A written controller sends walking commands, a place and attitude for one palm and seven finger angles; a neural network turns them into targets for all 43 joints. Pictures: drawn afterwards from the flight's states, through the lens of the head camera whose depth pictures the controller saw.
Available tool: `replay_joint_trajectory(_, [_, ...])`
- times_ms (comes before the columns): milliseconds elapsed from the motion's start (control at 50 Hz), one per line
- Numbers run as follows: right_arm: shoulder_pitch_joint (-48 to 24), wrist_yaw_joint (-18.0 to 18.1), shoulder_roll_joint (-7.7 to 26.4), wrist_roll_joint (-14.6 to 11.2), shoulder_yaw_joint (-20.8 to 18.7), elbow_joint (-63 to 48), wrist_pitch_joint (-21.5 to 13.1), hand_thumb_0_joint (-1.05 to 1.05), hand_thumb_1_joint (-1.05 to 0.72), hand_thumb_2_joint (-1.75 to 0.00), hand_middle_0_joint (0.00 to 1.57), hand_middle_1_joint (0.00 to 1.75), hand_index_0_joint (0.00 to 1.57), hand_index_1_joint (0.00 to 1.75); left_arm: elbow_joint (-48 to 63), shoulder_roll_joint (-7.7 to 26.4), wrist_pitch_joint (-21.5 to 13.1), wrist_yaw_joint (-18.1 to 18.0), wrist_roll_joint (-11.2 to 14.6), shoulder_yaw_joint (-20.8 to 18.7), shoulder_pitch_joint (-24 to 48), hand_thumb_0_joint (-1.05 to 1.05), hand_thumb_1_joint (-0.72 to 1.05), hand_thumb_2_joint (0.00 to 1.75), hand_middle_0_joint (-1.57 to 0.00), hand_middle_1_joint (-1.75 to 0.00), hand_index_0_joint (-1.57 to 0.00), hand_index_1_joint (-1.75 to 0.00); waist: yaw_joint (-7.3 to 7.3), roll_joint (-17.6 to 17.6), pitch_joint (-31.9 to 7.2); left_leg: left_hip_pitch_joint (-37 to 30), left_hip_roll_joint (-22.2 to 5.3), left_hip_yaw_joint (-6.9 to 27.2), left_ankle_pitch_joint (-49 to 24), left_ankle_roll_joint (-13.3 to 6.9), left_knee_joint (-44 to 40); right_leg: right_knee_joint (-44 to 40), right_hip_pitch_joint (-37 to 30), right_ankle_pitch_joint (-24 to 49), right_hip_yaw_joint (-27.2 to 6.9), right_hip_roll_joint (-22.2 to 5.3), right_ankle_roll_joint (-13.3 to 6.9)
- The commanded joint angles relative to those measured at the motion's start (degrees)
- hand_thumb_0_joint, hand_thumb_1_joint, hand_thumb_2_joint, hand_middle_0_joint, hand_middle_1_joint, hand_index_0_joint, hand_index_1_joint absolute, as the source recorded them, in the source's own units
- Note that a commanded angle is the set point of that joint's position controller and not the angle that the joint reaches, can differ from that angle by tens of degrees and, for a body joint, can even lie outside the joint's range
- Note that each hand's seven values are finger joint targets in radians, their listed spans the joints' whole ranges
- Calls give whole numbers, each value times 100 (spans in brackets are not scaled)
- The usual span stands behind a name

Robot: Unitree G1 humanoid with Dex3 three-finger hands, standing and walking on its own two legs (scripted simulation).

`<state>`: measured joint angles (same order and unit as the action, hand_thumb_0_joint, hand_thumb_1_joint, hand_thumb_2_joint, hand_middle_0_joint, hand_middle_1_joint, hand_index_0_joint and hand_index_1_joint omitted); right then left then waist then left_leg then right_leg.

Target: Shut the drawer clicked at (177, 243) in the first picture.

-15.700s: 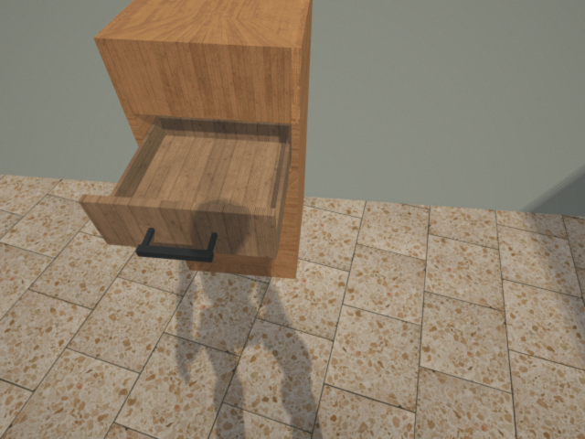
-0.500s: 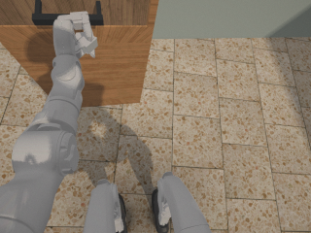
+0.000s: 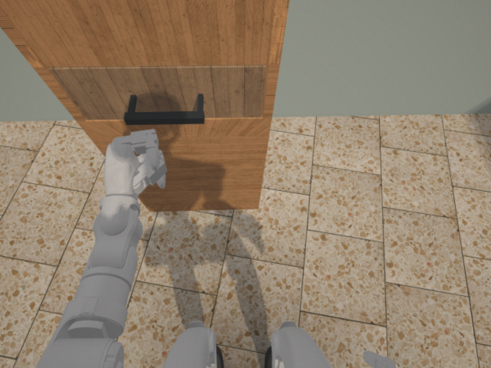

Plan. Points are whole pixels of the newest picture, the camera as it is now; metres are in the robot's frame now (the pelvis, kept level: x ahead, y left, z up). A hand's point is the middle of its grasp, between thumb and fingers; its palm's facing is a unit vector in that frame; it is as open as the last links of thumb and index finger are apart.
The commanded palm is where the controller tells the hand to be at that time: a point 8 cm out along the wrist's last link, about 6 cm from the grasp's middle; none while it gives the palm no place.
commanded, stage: draw the hand back to the body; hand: left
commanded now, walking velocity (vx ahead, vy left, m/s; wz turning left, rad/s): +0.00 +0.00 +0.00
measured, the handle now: (166, 109) +0.58 +0.15 -0.03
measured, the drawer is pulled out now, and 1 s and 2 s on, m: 0.00 0.00 0.00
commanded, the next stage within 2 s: step back with the hand held close in 1.10 s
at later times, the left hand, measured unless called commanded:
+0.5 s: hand (56, 234) +0.28 +0.20 +0.14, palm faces +0.18 -0.94 -0.28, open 3.3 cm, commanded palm +0.24 +0.24 +0.17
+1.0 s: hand out of the picture +0.18 +0.26 +0.25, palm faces +0.43 -0.80 -0.42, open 3.3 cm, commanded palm +0.13 +0.29 +0.26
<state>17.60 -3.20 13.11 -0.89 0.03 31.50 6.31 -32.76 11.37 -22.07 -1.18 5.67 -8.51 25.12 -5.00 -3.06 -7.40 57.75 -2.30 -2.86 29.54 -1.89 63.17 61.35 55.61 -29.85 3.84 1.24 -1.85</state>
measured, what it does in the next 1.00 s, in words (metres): rises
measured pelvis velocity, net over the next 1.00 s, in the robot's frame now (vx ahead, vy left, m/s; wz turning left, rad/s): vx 0.01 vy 0.01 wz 0.02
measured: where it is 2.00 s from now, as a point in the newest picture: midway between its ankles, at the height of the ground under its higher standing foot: outside the picture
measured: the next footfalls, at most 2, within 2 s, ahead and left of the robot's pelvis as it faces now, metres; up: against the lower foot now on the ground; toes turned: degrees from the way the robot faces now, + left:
none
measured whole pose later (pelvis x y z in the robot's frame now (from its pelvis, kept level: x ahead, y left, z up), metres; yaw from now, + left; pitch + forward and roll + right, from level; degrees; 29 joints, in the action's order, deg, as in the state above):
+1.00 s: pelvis +0.01 +0.01 +0.09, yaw +1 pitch -4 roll -1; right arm 11.1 3.7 13.7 -0.8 1.4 34.8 -3.9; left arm 28.3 20.3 -4.8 -6.0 4.5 -17.6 -31.7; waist 4.3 -4.5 0.3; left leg 6.3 0.4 -3.3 15.6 -2.3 25.6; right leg 22.6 3.5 -15.2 3.0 0.6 -0.7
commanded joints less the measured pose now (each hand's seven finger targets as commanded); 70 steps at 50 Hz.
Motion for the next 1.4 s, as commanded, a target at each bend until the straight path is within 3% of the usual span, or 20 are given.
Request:
replay_joint_trajectory(0, [544,153,833,-59,-306,-431,-342,0,-90,-90,20,30,20,30,1836,512,-406,198,185,254,1131,0,90,90,-140,-160,-140,-160,-159,92,-2562,-2303,192,246,-2887,-29,-761,-938,-2216,3529,-249,82,132])
replay_joint_trajectory(60, [323,180,861,-98,-270,-522,-387,0,-90,-90,20,30,20,30,1800,435,-272,416,256,412,486,0,90,90,-140,-160,-140,-160,-101,157,-2008,-2426,204,238,-2693,-26,-1006,-1201,-2269,3298,-213,68,123])
replay_joint_trajectory(200, [-229,307,805,-178,-186,-942,-573,0,-90,-90,20,30,20,30,3071,853,-3,706,602,-3,-832,0,90,90,-140,-160,-140,-160,261,112,-1928,-3064,232,215,-3107,-34,-1560,-1570,-3254,3848,-195,-2,109])
replay_joint_trajectory(220, [-598,442,682,-210,-194,-1055,-353,0,-90,-90,20,30,20,30,3291,1362,429,271,-26,180,-1296,0,90,90,-140,-160,-140,-160,506,194,-2051,-3440,180,160,-3118,-21,-1943,-1919,-3635,3773,-487,-183,104])
replay_joint_trajectory(240, [-657,511,605,-215,-150,-1231,-306,0,-90,-90,20,30,20,30,3742,1012,677,67,-52,404,-1418,0,90,90,-140,-160,-140,-160,368,122,-1711,-3599,174,133,-3001,-22,-2123,-2110,-3629,3685,-421,-197,117])
replay_joint_trajectory(260, [-747,566,613,-218,-121,-1254,-280,0,-90,-90,20,30,20,30,3933,955,869,-81,-106,509,-1630,0,90,90,-140,-160,-140,-160,393,64,-1516,-3700,154,137,-2919,-18,-2277,-2249,-3688,3512,-392,-209,109])
replay_joint_trajectory(340, [-1066,774,627,-187,-2,-1191,-256,0,-90,-90,20,30,20,30,4145,1196,1348,-437,-195,302,-1699,0,90,90,-140,-160,-140,-160,372,337,-713,-4074,132,200,-2386,-51,-2854,-2859,-3809,2875,-355,-166,98])
replay_joint_trajectory(540, [-1431,817,567,-63,145,-945,-740,0,-90,-90,20,30,20,30,5397,1199,1749,-543,-204,40,-3164,0,90,90,-140,-160,-140,-160,643,195,-154,-5281,45,287,-3042,-41,-3793,-3715,-4595,2982,-225,-139,47])
replay_joint_trajectory(620, [-1511,782,564,-16,123,-862,-837,0,-90,-90,20,30,20,30,5810,1382,1767,-514,-179,-358,-3700,0,90,90,-140,-160,-140,-160,714,312,131,-5323,48,255,-2958,-42,-4003,-3960,-4790,2924,-247,-141,48])
replay_joint_trajectory(720, [-1496,740,535,30,91,-812,-1061,0,-90,-90,20,30,20,30,6732,1602,1643,-528,-173,-785,-4216,0,90,90,-140,-160,-140,-160,787,-197,80,-5521,56,270,-3215,-11,-4094,-4060,-4993,3019,-249,-150,25])
replay_joint_trajectory(780, [-1491,721,579,59,38,-742,-1172,0,-90,-90,20,30,20,30,6878,1724,1608,-521,-136,-1075,-4761,0,90,90,-140,-160,-140,-160,835,159,246,-5472,41,274,-3259,-33,-4072,-4157,-4992,3096,-260,-116,35])
replay_joint_trajectory(900, [-1467,728,570,16,-26,-697,-1358,0,-90,-90,20,30,20,30,7382,1925,1430,-551,-81,-1582,-5299,0,90,90,-140,-160,-140,-160,886,-5,378,-5400,20,259,-2913,-27,-4071,-4196,-4948,2854,-313,-149,32])
replay_joint_trajectory(980, [-1425,733,635,22,-72,-590,-1417,0,-90,-90,20,30,20,30,6976,1499,1426,-533,-137,-1181,-5144,0,90,90,-140,-160,-140,-160,777,122,868,-5285,4,287,-2437,-37,-4157,-4285,-4623,2323,-290,-140,48])
replay_joint_trajectory(1020, [-1422,768,639,28,-82,-598,-1421,0,-90,-90,20,30,20,30,6959,1571,1398,-564,-135,-1238,-5068,0,90,90,-140,-160,-140,-160,798,350,778,-5284,7,295,-2227,-71,-4177,-4284,-4651,2103,-300,-165,63])
replay_joint_trajectory(1120, [-1462,805,602,50,-40,-585,-1541,0,-90,-90,20,30,20,30,7280,1770,1300,-616,-165,-1385,-4922,0,90,90,-140,-160,-140,-160,873,-99,577,-5281,39,341,-2178,-45,-4210,-4240,-4828,2059,-344,-186,13])
replay_joint_trajectory(1200, [-1458,803,569,55,-22,-550,-1616,0,-90,-90,20,30,20,30,7241,1724,1319,-618,-151,-1400,-5071,0,90,90,-140,-160,-140,-160,885,-61,670,-5257,35,331,-2355,-28,-4199,-4244,-4863,2274,-361,-173,3])
replay_joint_trajectory(1220, [-1441,769,753,55,-69,-733,-1470,0,-90,-90,20,30,20,30,7786,2536,1025,-660,-179,-2258,-4225,0,90,90,-140,-160,-140,-160,588,-33,1168,-4735,-37,443,-1782,-158,-4076,-4605,-4295,2297,-1131,-469,8])
replay_joint_trajectory(1260, [-1332,744,665,112,-108,-588,-1313,0,-90,-90,20,30,20,30,6968,1815,968,-592,-218,-1771,-5350,0,90,90,-140,-160,-140,-160,543,316,1042,-4870,-41,468,-1908,-147,-3949,-4648,-4162,2277,-1109,-614,-7])
replay_joint_trajectory(1320, [-1328,715,710,129,-167,-671,-1163,0,-90,-90,20,30,20,30,7061,1637,862,-551,-223,-1584,-5760,0,90,90,-140,-160,-140,-160,538,36,573,-4898,-132,444,-2493,-139,-4132,-4280,-4477,2839,-783,-538,72])
replay_joint_trajectory(1380, [-1393,746,710,117,-232,-793,-1027,0,-90,-90,20,30,20,30,7205,1829,826,-578,-202,-1763,-6054,0,90,90,-140,-160,-140,-160,611,47,92,-4919,-186,443,-3262,-148,-4154,-3935,-4780,3415,-586,-452,142])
